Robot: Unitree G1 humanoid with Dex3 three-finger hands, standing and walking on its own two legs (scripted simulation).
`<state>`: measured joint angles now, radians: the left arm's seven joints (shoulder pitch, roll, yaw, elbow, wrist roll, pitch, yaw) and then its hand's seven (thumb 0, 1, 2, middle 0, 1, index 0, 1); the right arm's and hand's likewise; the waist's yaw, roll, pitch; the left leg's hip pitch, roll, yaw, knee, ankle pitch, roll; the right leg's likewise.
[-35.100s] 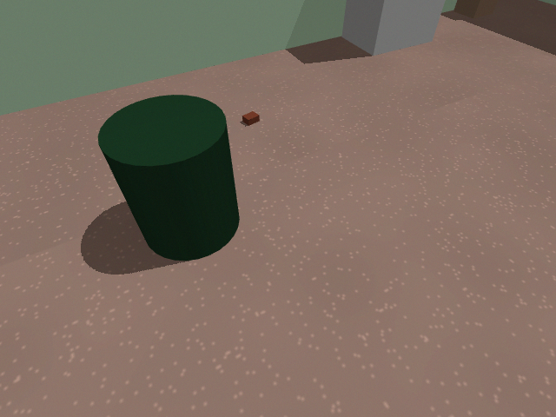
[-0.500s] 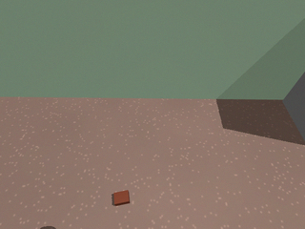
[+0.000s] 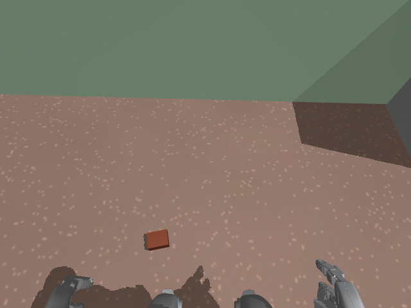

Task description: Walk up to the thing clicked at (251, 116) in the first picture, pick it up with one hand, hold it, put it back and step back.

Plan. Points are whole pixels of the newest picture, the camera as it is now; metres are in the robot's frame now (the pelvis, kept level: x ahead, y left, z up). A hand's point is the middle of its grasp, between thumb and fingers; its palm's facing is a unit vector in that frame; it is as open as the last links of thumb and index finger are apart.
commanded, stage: rise first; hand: left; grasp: from above
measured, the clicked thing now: (158, 239) +0.43 +0.21 -0.69
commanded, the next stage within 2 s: none
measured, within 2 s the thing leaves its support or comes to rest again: neither
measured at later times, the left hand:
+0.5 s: hand out of the picture +0.15 +0.27 -0.23, palm faces -0.31 -0.75 -0.58, open 13.9 cm
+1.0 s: hand (121, 263) +0.29 +0.28 -0.43, palm faces -0.44 -0.23 -0.87, open 12.9 cm
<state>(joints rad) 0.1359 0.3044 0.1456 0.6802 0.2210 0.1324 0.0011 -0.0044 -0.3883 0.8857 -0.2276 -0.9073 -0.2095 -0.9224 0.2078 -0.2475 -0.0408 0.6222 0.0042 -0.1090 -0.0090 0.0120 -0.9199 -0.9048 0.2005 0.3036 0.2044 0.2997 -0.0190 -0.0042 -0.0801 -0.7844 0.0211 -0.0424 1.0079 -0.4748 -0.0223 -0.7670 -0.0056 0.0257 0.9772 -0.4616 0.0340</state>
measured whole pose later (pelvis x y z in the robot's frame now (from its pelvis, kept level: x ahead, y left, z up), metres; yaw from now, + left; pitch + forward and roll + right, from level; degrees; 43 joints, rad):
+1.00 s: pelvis -0.09 -0.01 -0.29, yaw -2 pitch +33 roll -3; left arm -0.54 0.53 0.10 1.01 0.94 -0.12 0.25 -0.01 -0.33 0.84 -0.31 -0.83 -0.29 -0.84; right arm 0.11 -0.28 -0.05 0.73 -0.04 -0.11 0.06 0.01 -0.91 -0.90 0.20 0.30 0.20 0.30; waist -0.06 0.02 -0.13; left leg -2.02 -0.01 -0.12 2.10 -0.67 -0.06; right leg -2.00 0.03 0.01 2.07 -0.65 0.04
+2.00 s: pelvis -0.08 +0.00 -0.37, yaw -6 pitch +36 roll -7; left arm -0.87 0.66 0.15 1.43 1.18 -0.13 0.48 0.00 -0.27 0.79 -0.34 -0.75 -0.33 -0.75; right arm 0.12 -0.26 0.02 0.79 -0.14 -0.08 0.15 0.00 -0.90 -0.90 0.20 0.30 0.20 0.30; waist -0.20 0.00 -0.07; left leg -2.28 -0.02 -0.15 2.38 -0.72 -0.05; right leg -2.23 0.04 -0.01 2.30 -0.70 0.07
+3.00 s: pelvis -0.08 +0.00 -0.38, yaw -8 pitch +34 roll -8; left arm -1.05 0.73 0.13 1.57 1.09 0.02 0.41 0.00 -0.45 0.91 -0.17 -0.94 -0.17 -0.94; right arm 0.19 -0.30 0.13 0.73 -0.13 -0.06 0.21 0.00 -0.90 -0.89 0.20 0.30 0.20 0.30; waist -0.32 0.03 0.01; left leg -2.31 -0.01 -0.18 2.42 -0.72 -0.04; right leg -2.26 0.06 -0.03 2.32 -0.67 0.08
